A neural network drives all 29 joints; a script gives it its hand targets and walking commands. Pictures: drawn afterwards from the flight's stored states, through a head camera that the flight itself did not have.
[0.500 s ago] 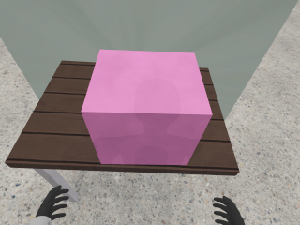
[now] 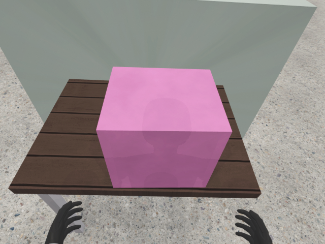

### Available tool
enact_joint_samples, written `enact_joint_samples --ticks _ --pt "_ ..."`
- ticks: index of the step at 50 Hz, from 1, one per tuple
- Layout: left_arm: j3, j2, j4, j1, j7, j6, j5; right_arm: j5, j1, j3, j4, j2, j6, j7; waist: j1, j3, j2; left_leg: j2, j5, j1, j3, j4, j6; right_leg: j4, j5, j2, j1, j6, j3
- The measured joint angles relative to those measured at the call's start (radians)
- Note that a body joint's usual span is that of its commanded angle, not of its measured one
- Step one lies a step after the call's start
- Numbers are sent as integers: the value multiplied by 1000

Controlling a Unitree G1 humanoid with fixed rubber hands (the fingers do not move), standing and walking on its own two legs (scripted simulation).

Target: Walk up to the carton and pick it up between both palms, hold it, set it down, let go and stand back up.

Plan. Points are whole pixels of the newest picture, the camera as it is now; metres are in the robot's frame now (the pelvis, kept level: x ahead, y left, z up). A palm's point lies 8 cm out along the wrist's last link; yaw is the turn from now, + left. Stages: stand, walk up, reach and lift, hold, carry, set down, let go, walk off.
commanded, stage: reach and lift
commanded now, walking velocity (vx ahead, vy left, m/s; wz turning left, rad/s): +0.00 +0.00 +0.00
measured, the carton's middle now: (161, 129) +0.45 +0.03 +0.00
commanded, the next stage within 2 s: none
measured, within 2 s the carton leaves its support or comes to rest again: neither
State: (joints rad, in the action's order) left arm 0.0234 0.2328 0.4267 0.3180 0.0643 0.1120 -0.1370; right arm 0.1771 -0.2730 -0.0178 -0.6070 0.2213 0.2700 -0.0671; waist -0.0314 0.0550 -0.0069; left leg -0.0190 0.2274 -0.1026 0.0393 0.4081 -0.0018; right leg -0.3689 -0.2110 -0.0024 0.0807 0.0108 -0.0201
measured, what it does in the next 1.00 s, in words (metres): stands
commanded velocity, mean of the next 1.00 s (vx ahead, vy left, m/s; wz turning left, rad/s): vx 0.00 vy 0.00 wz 0.00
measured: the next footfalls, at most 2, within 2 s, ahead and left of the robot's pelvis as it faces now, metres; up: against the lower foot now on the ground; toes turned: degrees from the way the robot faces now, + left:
none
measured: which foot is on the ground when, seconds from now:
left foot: down 0.00-1.00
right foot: down 0.00-1.00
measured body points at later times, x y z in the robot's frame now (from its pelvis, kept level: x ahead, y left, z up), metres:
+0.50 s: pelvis +0.00 +0.01 +0.00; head -0.03 +0.02 +0.44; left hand +0.18 +0.25 -0.02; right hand +0.18 -0.24 -0.03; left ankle +0.00 +0.11 -0.74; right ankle +0.00 -0.13 -0.74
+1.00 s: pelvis +0.00 -0.01 +0.00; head -0.01 -0.01 +0.45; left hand +0.23 +0.25 +0.02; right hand +0.26 -0.24 +0.01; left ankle +0.00 +0.11 -0.74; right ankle +0.00 -0.13 -0.74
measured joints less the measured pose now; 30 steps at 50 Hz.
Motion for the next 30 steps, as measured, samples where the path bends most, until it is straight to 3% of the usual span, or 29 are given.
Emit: enact_joint_samples --ticks 18,30 --pt "-62 11 -49 29 22 152 -59 129 -11 13 28 50 96 -38 2 -28 12 10 34 -14 -8 57 -14 -28 -21 8 -2 13 1" --pt "-82 8 -24 -66 49 145 -88 184 39 39 57 84 60 -49 4 -46 10 7 35 -45 -2 76 -12 -62 -27 1 39 10 -13"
